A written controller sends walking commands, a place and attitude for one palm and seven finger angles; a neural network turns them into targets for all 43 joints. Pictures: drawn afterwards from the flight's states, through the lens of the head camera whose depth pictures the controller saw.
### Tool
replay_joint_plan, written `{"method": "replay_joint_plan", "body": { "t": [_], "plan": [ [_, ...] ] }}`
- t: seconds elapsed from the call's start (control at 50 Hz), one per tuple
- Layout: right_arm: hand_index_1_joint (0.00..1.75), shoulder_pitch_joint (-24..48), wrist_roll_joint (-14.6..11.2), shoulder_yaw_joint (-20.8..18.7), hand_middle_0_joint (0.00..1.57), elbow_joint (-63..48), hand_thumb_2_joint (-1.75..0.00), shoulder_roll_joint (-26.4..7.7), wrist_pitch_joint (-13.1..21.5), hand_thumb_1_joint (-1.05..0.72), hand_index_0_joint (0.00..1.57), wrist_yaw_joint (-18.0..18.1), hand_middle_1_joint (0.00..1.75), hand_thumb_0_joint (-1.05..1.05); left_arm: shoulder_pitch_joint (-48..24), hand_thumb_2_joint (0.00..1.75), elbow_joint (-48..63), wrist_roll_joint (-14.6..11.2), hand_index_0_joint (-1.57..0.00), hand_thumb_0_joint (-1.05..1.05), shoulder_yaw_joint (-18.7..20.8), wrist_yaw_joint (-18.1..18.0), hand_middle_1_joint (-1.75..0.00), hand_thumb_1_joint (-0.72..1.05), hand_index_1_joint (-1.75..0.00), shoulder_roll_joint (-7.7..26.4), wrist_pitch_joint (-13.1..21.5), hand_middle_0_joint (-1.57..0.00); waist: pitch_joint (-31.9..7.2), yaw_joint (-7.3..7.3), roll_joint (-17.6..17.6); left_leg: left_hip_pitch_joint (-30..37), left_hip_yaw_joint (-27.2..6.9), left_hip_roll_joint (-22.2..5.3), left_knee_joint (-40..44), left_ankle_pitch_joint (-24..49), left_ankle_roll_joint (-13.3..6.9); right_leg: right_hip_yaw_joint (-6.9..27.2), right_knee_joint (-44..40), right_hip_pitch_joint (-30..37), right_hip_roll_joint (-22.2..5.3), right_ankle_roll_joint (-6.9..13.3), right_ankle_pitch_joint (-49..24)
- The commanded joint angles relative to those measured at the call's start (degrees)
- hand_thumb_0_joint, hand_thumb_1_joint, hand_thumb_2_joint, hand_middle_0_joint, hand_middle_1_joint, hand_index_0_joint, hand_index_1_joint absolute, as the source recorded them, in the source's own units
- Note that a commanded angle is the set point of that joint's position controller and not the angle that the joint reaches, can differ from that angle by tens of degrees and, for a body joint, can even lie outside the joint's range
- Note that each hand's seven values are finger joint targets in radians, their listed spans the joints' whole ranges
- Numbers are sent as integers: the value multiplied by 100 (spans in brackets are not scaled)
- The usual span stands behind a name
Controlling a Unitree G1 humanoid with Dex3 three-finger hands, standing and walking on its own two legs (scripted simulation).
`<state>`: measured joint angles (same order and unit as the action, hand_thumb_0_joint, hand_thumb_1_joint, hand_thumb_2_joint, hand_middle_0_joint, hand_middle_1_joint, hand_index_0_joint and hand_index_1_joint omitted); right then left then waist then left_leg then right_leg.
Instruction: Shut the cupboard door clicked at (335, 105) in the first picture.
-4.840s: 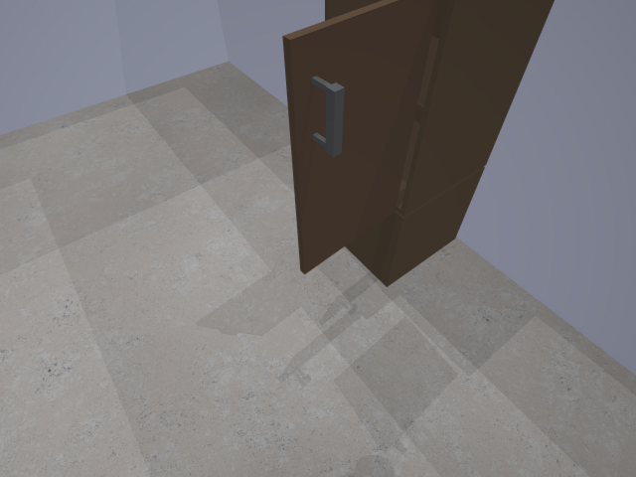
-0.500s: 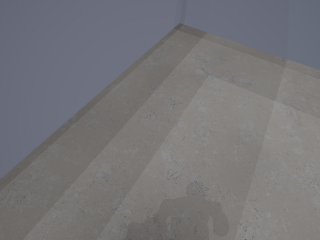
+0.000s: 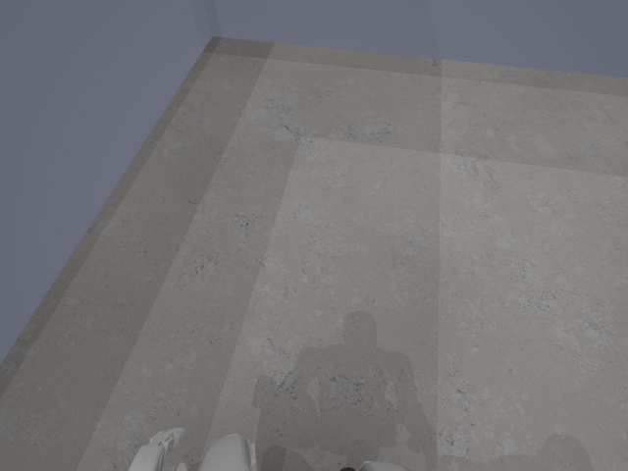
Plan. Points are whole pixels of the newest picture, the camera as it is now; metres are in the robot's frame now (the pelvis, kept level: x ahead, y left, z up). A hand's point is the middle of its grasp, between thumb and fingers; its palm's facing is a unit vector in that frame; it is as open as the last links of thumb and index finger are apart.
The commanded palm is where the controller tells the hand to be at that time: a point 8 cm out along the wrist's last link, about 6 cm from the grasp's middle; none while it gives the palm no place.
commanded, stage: walk around to get in front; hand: left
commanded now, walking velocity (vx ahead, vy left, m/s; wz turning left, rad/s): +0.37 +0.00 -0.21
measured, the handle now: out of the picture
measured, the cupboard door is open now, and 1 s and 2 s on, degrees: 94 94 94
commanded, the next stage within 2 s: walk to a spot facing it in 0.46 s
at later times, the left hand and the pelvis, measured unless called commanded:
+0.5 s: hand (200, 353) +0.30 +0.19 -0.16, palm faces -0.12 -0.98 -0.16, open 7.4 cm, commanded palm none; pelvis +0.24 +0.01 +0.01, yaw -10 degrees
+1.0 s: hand (253, 247) +0.53 +0.12 -0.19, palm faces +0.01 -0.99 -0.15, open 7.2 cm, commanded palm none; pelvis +0.42 -0.05 -0.02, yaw +0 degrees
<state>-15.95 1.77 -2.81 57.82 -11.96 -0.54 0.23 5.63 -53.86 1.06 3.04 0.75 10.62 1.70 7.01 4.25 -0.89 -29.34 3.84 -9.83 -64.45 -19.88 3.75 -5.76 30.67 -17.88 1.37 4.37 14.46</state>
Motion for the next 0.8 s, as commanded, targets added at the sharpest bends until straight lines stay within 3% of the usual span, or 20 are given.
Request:
{"method": "replay_joint_plan", "body": {
  "t": [0.0, 0.14, 0.18, 0.2, 0.22, 0.24, 0.26, 0.3, 0.34, 0.4, 0.46, 0.54, 0.56, 0.58, 0.6, 0.62, 0.64, 0.68, 0.72, 0.78],
  "plan": [
    [30, -136, 10, -70, 20, -417, -90, -210, 145, -90, 20, -81, 30, 0, 608, 90, 13, 15, -20, 0, 253, -16, -30, 90, -30, 859, 209, -20, -740, -286, 644, -148, 19, 137, 996, 628, 61, 1314, -1891, 614, -1299, 619, -329],
    [30, 1010, -29, -82, 20, -808, -90, -229, 341, -90, 20, -153, 30, 0, 1236, 90, -365, 8, -20, 0, 249, -42, -30, 90, -30, 933, 278, -20, -644, -598, 629, 32, 130, 490, 2904, 654, -70, 1499, -1393, 1756, -1458, 576, -1849],
    [30, 712, -8, -87, 20, -659, -90, -350, 392, -90, 20, -113, 30, 0, 1155, 90, -408, -33, -20, 0, 235, -59, -30, 90, -30, 929, 280, -20, -628, -333, 635, 965, 305, 664, 3528, 949, -170, 1280, -874, 1444, -1296, 396, -2489],
    [30, 96, 16, -137, 20, -443, -90, -529, 437, -90, 20, -62, 30, 0, 1056, 90, -359, -47, -20, 0, 223, -63, -30, 90, -30, 868, 285, -20, -886, -32, 357, 2128, 221, 625, 3879, 1162, -309, 1074, -42, 868, -1070, 229, -2742],
    [30, -713, 95, -260, 20, -212, -90, -1059, 476, -90, 20, -5, 30, 0, 1140, 90, -261, -74, -20, 0, 194, -29, -30, 90, -30, 663, 272, -20, -1424, 262, -627, 3564, -1114, -418, 4046, 1062, -747, 731, 1358, -335, -549, -45, -1600],
    [30, -1351, 121, -354, 20, -101, -90, -1542, 433, -90, 20, 27, 30, 0, 1222, 90, -142, -88, -20, 0, 96, 30, -30, 90, -30, 461, 295, -20, -1845, 390, -1761, 4450, -2658, -1800, 4530, 1139, -1398, 240, 3308, -1500, 34, -220, 1459],
    [30, -1241, 83, -301, 20, -135, -90, -1358, 369, -90, 20, 43, 30, 0, 845, 90, -31, -16, -20, 0, 126, 7, -30, 90, -30, 616, 285, -20, -1465, 400, -1006, 3788, -2901, -1992, 4863, 494, -1557, 653, 4145, -1890, -180, -172, 1712],
    [30, -590, 53, -174, 20, -280, -90, -817, 426, -90, 20, 61, 30, 0, 452, 90, -62, 39, -20, 0, 172, 75, -30, 90, -30, 506, 222, -20, -495, 65, -729, 2460, -2169, -1577, 5278, 98, -1233, 815, 4533, -2194, -671, -263, 701],
    [30, -277, 29, -103, 20, -265, -90, -573, 510, -90, 20, 90, 30, 0, 767, 90, -188, 66, -20, 0, 155, 145, -30, 90, -30, 319, 88, -20, -477, -256, -641, 2240, -1107, -1238, 5359, 673, -972, 748, 4010, -1953, -806, -358, 301],
    [30, -330, 13, -114, 20, -169, -90, -639, 525, -90, 20, 67, 30, 0, 701, 90, -139, 71, -20, 0, 120, 198, -30, 90, -30, 143, -30, -20, -568, -334, -725, 2021, -43, -934, 5392, 1202, -909, 403, 2660, -1419, -848, -432, 104],
    [30, -427, 34, -174, 20, -99, -90, -667, 450, -90, 20, 32, 30, 0, 365, 90, -13, 80, -20, 0, 121, 221, -30, 90, -30, 79, -61, -20, -291, -272, -658, 1757, 309, -872, 5469, 742, -902, 63, 1542, -1067, -769, -458, -144],
    [30, -599, 57, -168, 20, -4, -90, -737, 362, -90, 20, 23, 30, 0, 142, 90, 66, 95, -20, 0, 143, 219, -30, 90, -30, 185, -16, -20, -355, -253, -608, 2027, 517, -860, 4853, 1283, -823, -237, 678, -456, -474, -405, -190],
    [30, -597, 38, -123, 20, 44, -90, -709, 337, -90, 20, 28, 30, 0, 427, 90, -46, 92, -20, 0, 137, 192, -30, 90, -30, 225, 16, -20, -480, -414, -515, 1912, 610, -720, 4422, 1711, -740, -325, 296, 153, -342, -358, -415],
    [30, -598, -11, -71, 20, 101, -90, -616, 332, -90, 20, 18, 30, 0, 1086, 90, -293, 89, -20, 0, 169, 144, -30, 90, -30, 419, 84, -20, -764, -724, -141, 1617, 766, -408, 3590, 2180, -564, -242, -73, 1209, -282, -263, -642],
    [30, -577, -100, -12, 20, 63, -90, -407, 352, -90, 20, -20, 30, 0, 1940, 90, -571, 117, -20, 0, 285, 50, -30, 90, -30, 933, 187, -20, -1375, -1087, 846, 472, 1088, 83, 2129, 1540, -312, 1016, -275, 2789, -1350, 113, -1109],
    [30, -629, -179, 23, 20, -90, -90, -174, 334, -90, 20, 2, 30, 0, 2492, 90, -741, 35, -20, 0, 399, -23, -30, 90, -30, 1561, 203, -20, -1848, -1176, 2058, -440, 818, 710, 406, -1742, -133, 2702, -990, 3465, -2905, 802, -1930],
    [30, -403, -164, -16, 20, -122, -90, -360, 261, -90, 20, 41, 30, 0, 2238, 90, -690, -41, -20, 0, 345, -101, -30, 90, -30, 1461, 158, -20, -1609, -1144, 1339, -447, 38, 485, -212, -1840, -195, 2528, -1236, 2752, -2997, 976, -1857],
    [30, -204, -132, -11, 20, -4, -90, -230, 214, -90, 20, 70, 30, 0, 1374, 90, -495, -9, -20, 0, 204, -185, -30, 90, -30, 967, 146, -20, -1032, -797, 1311, -577, -323, 191, -461, -1037, -154, 1535, -1220, 1827, -2697, 709, -2478],
    [30, -454, -109, 37, 20, 164, -90, 0, 96, -90, 20, 45, 30, 0, 775, 90, -348, 3, -20, 0, 84, -201, -30, 90, -30, 660, 168, -20, -850, -418, 993, -30, -218, 157, 168, -618, -85, 487, -1333, 991, -2395, 427, -2889],
    [30, -694, -100, 72, 20, 239, -90, 224, -14, -90, 20, -40, 30, 0, 425, 90, -243, -4, -20, 0, 92, -205, -30, 90, -30, 660, 146, -20, -717, -219, 883, 414, 202, 304, 1266, -136, -39, -304, -1238, 686, -2159, 234, -2801]
  ]
}}
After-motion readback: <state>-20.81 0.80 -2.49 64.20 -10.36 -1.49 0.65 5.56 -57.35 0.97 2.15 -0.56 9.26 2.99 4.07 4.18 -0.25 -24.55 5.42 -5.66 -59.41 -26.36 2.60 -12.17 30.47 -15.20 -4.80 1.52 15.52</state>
